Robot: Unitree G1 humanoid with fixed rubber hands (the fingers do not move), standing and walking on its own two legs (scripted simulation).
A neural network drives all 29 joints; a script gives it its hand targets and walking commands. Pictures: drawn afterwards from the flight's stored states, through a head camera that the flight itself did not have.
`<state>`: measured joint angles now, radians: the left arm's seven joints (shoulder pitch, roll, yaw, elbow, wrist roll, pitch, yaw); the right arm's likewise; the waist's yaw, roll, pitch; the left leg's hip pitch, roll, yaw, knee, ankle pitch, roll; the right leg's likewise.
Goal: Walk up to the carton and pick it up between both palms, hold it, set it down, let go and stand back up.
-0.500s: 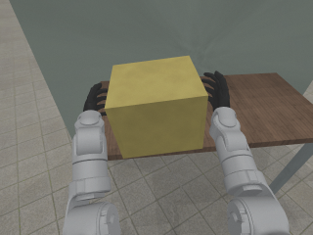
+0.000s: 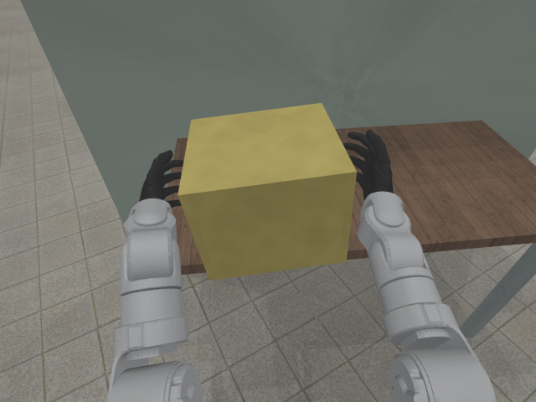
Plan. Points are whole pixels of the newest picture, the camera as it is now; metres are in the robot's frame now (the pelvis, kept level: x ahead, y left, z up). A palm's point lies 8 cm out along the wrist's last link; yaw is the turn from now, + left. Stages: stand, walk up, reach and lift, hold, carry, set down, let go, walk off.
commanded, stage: hold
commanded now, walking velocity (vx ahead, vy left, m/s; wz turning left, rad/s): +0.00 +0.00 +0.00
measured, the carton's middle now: (267, 189) +0.44 -0.01 +0.11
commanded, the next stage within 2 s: set down in 0.26 s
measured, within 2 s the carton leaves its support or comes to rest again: neither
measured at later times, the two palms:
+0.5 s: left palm (147, 211) +0.35 +0.16 +0.15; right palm (361, 151) +0.37 -0.14 +0.22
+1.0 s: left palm (183, 211) +0.39 +0.13 +0.11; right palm (376, 173) +0.39 -0.18 +0.16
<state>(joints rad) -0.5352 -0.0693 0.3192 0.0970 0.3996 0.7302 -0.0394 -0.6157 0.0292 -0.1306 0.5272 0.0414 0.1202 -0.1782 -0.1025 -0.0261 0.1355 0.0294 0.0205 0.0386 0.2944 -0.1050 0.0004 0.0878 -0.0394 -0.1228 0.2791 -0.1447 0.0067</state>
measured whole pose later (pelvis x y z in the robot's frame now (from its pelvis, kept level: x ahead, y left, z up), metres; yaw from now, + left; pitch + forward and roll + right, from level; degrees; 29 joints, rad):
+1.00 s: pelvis +0.04 -0.02 +0.00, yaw +0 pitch -10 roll +0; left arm -0.43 -0.10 0.33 0.29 0.39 0.44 -0.01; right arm -0.54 0.04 -0.12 0.61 0.02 -0.16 -0.16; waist -0.08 -0.06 0.08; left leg 0.07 0.05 0.04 0.26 -0.15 -0.03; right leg 0.12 -0.01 -0.12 0.25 -0.20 -0.01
